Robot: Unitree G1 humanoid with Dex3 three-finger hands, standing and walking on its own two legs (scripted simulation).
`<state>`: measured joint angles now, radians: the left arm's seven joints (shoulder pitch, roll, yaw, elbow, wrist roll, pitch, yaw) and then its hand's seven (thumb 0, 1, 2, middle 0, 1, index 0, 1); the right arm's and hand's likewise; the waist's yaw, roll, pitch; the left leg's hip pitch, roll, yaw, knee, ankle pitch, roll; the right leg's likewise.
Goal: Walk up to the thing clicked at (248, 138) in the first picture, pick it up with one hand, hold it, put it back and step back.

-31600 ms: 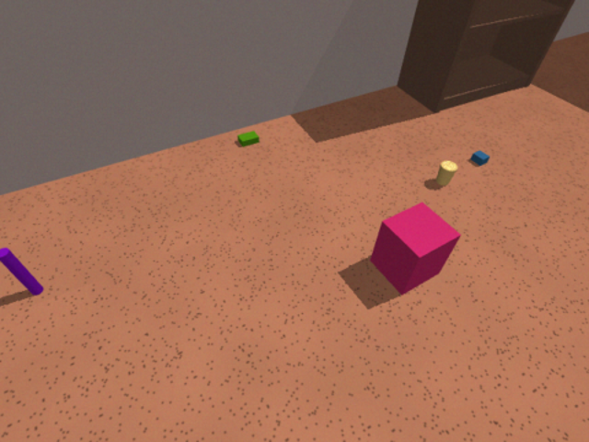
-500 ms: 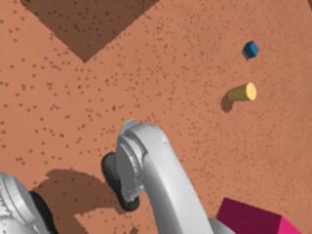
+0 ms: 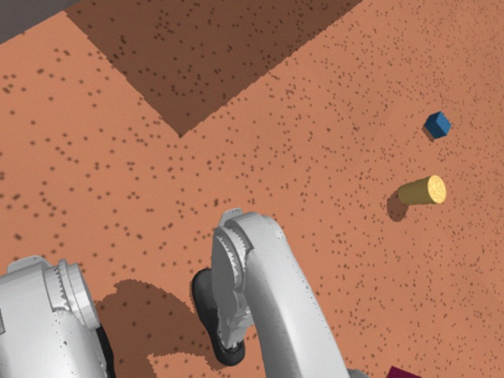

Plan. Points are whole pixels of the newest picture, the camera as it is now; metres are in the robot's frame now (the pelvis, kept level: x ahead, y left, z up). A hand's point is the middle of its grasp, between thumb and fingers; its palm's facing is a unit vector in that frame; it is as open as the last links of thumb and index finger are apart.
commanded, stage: withdraw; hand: left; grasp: from above
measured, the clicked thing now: out of the picture +0.43 +0.35 -0.31
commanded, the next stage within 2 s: home in 0.56 s
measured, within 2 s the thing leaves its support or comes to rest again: neither
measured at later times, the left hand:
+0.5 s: hand out of the picture +0.40 +0.33 -0.14, palm faces -0.44 -0.10 -0.89, open 14.0 cm
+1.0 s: hand out of the picture +0.41 +0.35 -0.08, palm faces -0.30 -0.34 -0.89, open 11.5 cm
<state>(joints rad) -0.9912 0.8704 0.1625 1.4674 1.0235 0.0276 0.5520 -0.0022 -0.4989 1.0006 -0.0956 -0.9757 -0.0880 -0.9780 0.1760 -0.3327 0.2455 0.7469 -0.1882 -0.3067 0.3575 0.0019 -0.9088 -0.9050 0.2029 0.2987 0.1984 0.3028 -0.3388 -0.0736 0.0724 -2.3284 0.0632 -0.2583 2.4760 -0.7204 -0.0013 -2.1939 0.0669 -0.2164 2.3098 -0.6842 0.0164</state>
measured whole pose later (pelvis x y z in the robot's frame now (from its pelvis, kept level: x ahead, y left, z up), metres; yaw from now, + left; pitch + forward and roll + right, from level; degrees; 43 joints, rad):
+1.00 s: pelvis +0.01 +0.00 +0.05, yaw +8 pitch +37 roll -8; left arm -0.75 0.64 0.09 1.00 0.88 -0.02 0.17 0.00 0.02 0.94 -0.24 -0.63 -0.22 -0.64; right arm 0.24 -0.24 0.04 0.69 -0.07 -0.02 0.13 0.00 -0.89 -0.90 0.21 0.30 0.20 0.30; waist -0.17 0.05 -0.14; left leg -2.22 0.05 -0.10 2.27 -0.70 0.02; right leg -2.14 0.03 -0.09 2.21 -0.72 0.02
